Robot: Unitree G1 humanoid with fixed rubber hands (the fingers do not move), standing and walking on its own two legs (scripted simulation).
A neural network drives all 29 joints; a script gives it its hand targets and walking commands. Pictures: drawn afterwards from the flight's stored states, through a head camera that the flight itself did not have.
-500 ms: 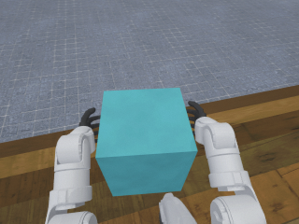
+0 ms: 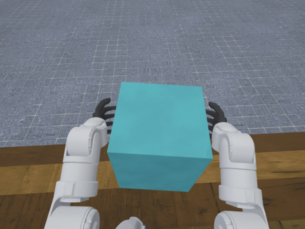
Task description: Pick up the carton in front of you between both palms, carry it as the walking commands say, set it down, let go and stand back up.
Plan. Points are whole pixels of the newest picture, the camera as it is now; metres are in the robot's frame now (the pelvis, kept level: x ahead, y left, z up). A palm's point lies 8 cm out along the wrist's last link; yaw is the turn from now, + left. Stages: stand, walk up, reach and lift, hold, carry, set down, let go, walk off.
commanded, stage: carry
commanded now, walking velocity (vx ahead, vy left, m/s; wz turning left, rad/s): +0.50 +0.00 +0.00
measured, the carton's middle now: (157, 141) +0.35 +0.02 +0.03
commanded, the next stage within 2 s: none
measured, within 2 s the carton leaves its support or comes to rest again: neither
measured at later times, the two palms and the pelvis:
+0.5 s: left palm (126, 86) +0.72 +0.19 -0.10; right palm (190, 83) +0.75 -0.11 -0.09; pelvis +0.40 +0.02 -0.21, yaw +2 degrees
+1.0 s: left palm (140, 69) +1.13 +0.19 -0.30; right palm (183, 74) +1.11 -0.11 -0.30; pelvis +0.78 +0.07 -0.39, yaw +1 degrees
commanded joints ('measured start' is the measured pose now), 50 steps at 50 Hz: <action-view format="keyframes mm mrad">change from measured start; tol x64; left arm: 1 -546 -1039 -633 -105 -396 -5 -276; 50 -609 -938 -428 -68 -189 9 -241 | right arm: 1 -606 888 669 -51 321 -12 182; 50 -904 1136 766 12 574 -30 253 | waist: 1 -266 -128 -492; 50 -179 -88 -338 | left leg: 1 646 -47 89 -13 36 66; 19 348 -27 -93 435 -364 84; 22 158 23 28 1032 60 -24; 23 -38 -91 74 1391 -671 -46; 34 -263 -22 -38 470 -210 3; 44 977 186 -269 147 446 197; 50 454 239 -606 55 -208 281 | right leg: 1 -65 -162 32 275 1144 -8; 3 -615 22 79 780 114 46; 14 -659 -87 53 -215 995 32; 24 648 -298 334 -501 1591 -161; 42 -110 -127 17 328 1220 24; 44 -626 44 67 781 135 67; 50 -546 -104 156 -20 470 71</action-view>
